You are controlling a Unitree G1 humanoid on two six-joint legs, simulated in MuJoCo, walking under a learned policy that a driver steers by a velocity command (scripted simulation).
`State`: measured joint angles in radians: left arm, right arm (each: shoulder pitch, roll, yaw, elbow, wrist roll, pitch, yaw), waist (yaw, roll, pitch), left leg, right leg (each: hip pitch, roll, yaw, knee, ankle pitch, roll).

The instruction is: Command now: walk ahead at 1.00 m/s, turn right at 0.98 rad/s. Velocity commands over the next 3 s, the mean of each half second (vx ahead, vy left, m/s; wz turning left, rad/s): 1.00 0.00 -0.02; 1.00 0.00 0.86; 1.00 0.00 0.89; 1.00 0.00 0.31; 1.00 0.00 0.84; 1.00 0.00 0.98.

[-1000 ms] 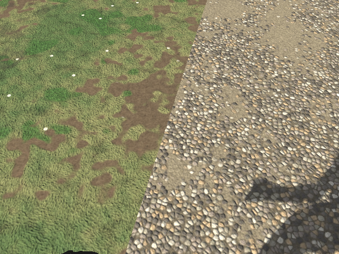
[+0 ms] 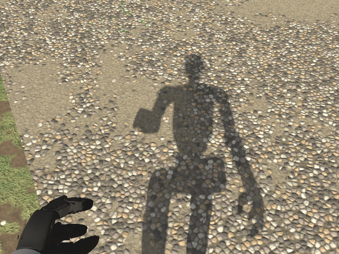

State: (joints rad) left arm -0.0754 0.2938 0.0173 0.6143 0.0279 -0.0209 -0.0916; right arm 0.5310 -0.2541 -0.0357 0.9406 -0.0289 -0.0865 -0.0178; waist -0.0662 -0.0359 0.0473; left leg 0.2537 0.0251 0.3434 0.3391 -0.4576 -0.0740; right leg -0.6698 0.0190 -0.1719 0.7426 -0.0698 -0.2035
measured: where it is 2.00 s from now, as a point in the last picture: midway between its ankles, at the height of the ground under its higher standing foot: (48, 58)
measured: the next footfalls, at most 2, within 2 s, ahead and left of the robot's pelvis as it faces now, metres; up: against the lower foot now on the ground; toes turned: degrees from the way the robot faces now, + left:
right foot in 0.04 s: +0.21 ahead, -0.02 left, +0.00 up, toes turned -7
left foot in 0.48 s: +0.65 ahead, +0.06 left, +0.00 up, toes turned +4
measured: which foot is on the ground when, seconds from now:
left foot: down 0.00-0.04, up 0.06-0.46, down 0.48-0.92, up 0.94-1.00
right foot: up 0.00-0.02, down 0.04-0.50, up 0.52-0.88, down 0.90-1.00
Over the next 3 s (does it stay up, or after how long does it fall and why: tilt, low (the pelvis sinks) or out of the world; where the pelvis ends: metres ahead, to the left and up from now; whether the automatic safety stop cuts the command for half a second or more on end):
stays up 1.85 1.54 0.02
